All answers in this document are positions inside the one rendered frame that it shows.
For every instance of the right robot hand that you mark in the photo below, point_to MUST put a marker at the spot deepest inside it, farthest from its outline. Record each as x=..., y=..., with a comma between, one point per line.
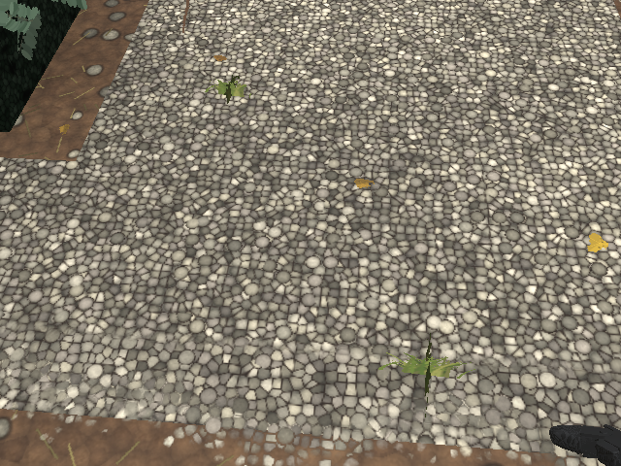
x=593, y=442

